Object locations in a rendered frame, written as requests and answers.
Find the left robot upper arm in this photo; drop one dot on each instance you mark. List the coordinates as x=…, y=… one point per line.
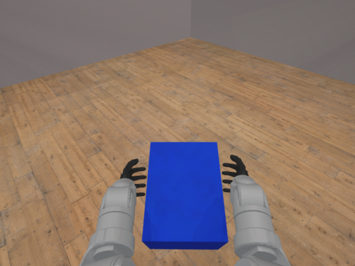
x=117, y=260

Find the carton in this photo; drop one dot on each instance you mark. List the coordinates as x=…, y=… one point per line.
x=184, y=205

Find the robot left hand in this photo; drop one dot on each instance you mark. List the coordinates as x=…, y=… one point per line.
x=128, y=171

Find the robot right hand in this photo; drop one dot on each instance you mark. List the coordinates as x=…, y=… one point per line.
x=239, y=167

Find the robot right forearm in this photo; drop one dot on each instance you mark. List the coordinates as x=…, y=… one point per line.
x=253, y=223

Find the robot left forearm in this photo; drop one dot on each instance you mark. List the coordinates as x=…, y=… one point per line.
x=114, y=231

